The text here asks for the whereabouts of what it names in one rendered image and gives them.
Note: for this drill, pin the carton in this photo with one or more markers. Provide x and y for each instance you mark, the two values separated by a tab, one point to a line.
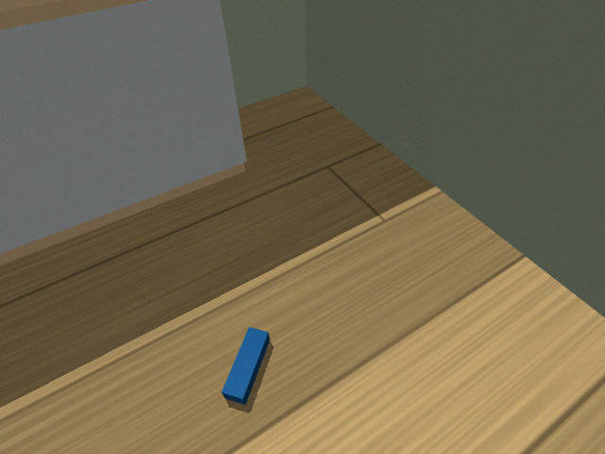
246	366

